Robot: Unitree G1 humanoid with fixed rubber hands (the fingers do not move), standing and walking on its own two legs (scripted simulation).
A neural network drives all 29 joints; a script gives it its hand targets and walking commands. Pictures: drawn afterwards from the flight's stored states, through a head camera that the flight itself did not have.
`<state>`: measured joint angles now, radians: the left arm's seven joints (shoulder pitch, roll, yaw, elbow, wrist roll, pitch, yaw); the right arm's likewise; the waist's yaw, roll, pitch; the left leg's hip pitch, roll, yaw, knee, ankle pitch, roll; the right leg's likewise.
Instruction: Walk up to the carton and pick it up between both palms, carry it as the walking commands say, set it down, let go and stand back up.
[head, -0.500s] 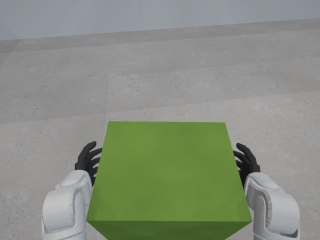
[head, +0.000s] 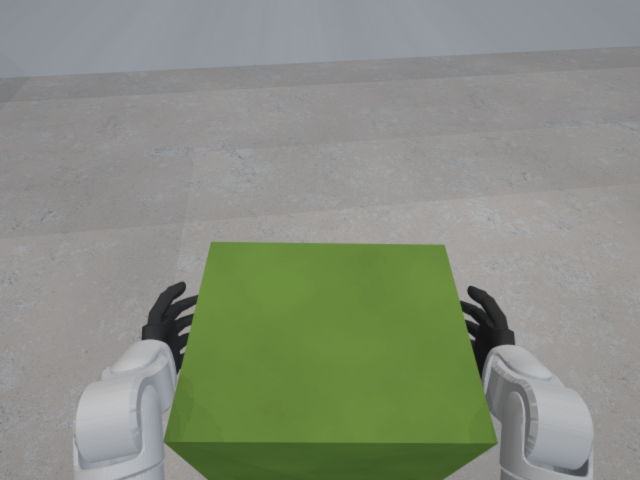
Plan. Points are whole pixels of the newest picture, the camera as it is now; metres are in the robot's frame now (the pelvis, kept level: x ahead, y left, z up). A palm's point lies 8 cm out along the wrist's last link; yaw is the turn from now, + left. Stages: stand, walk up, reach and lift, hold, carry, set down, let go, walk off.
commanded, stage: carry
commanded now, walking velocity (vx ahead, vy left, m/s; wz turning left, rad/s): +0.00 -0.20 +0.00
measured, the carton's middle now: (325, 377) +0.26 +0.01 +0.01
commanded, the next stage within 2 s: none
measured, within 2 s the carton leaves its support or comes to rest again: neither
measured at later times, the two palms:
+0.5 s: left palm (277, 399) +0.20 +0.06 +0.09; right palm out of the picture +0.20 -0.30 +0.09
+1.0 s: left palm (425, 461) +0.14 -0.08 +0.08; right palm out of the picture +0.15 -0.44 +0.09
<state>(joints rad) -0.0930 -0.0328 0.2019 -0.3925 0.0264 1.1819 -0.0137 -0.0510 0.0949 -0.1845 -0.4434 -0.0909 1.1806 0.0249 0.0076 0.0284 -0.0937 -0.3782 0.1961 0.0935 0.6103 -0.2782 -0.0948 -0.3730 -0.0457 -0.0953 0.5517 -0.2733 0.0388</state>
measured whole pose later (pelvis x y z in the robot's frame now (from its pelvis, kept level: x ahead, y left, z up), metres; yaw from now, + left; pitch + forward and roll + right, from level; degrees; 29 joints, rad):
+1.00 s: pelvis -0.09 -0.27 +0.01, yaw +1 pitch +4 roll -1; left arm -0.04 -0.05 0.19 -0.41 0.05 1.18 0.00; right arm -0.02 0.10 -0.19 -0.42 -0.08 1.17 0.02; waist 0.01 -0.01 -0.10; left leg -0.32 0.11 0.12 0.54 -0.27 -0.02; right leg -0.52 -0.03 -0.07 0.87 -0.35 0.04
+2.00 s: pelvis -0.19 -0.56 +0.00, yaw +1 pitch +4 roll +0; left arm -0.01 -0.10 0.18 -0.47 0.08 1.15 -0.01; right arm -0.03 0.06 -0.20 -0.45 -0.02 1.16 0.04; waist -0.03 -0.02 -0.09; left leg -0.34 0.04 0.15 0.59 -0.34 0.02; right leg -0.45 0.02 -0.15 0.59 -0.24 -0.07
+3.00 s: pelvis -0.28 -0.86 +0.00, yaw +0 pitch +5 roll +1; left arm -0.02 -0.12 0.19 -0.45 0.08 1.15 -0.02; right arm -0.02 0.04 -0.20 -0.48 -0.03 1.19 0.03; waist -0.04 0.03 -0.07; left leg -0.49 0.08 0.09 0.90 -0.53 -0.04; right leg -0.43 -0.02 -0.11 0.55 -0.22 -0.05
